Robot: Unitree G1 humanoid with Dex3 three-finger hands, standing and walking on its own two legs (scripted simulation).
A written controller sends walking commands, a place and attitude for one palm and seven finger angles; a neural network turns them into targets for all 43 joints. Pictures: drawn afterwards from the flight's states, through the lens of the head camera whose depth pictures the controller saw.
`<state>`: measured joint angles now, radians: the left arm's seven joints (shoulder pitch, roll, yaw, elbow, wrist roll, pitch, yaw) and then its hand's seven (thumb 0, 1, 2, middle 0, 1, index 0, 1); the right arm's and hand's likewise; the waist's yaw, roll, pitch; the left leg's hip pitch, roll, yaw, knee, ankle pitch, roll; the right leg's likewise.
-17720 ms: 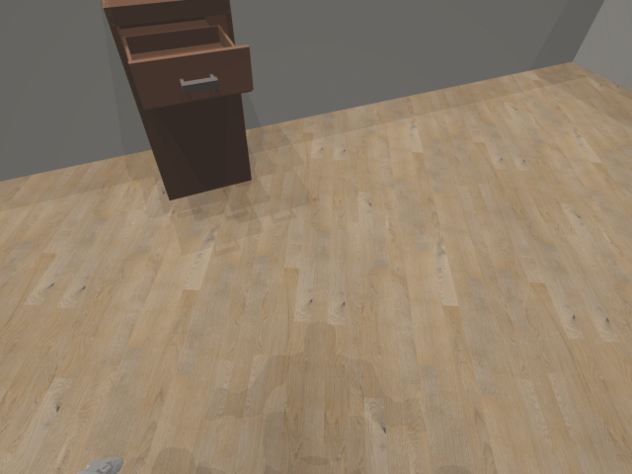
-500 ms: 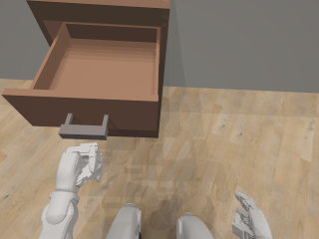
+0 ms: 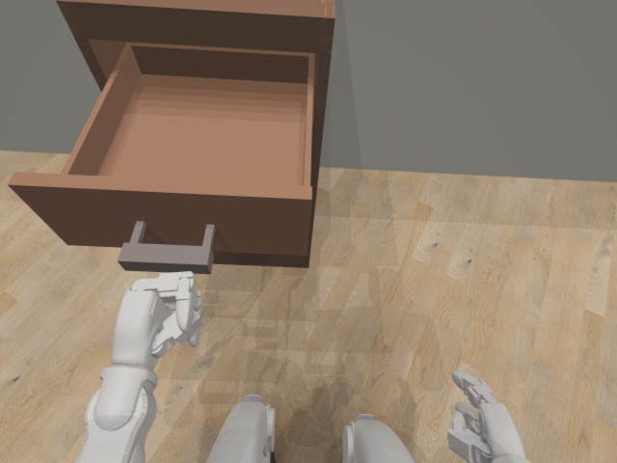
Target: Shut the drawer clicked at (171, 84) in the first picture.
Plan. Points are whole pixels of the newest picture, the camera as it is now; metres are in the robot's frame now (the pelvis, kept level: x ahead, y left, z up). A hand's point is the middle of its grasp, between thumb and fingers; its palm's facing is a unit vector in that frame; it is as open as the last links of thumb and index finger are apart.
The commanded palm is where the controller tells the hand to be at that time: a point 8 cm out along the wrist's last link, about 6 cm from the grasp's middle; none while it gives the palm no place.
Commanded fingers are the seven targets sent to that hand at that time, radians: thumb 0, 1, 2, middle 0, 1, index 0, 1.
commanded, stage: push the drawer shut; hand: left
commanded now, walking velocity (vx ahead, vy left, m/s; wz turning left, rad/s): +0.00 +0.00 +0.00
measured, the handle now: (171, 244) +0.38 +0.20 +0.03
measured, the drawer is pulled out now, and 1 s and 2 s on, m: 0.29 0.20 0.07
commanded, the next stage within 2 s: none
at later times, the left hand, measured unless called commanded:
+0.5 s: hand (201, 282) +0.33 +0.15 +0.03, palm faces -0.01 -1.00 -0.06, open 3.1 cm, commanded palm +0.32 +0.20 +0.04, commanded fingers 0.00 0.90 0.90 -1.40 -1.60 -1.40 -1.60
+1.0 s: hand (210, 239) +0.39 +0.15 +0.03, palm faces +0.01 -1.00 -0.05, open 3.4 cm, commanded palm +0.38 +0.20 +0.04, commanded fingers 0.00 0.90 0.90 -1.40 -1.60 -1.40 -1.60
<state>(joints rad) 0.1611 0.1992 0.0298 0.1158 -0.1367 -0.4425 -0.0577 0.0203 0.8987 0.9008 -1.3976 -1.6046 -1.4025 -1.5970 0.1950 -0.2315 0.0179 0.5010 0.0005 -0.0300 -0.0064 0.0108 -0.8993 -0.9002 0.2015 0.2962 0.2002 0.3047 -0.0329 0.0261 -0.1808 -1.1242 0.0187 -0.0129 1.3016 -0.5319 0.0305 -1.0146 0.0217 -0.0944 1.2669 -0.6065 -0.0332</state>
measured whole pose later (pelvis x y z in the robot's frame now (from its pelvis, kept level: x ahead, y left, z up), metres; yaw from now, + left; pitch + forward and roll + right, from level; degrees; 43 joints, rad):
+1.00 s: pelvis -0.01 +0.00 +0.00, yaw -1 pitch +21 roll -2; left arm -0.34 0.26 0.18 0.62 -0.14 -0.46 -0.08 0.05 0.84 0.90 -1.40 -1.60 -1.40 -1.60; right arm 0.25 -0.24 0.02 0.61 0.00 0.01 -0.02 0.01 -0.90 -0.90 0.20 0.30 0.20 0.30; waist -0.08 0.02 -0.17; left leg -1.14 0.03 0.00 1.27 -0.50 0.02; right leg -1.04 0.03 -0.08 1.25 -0.57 -0.04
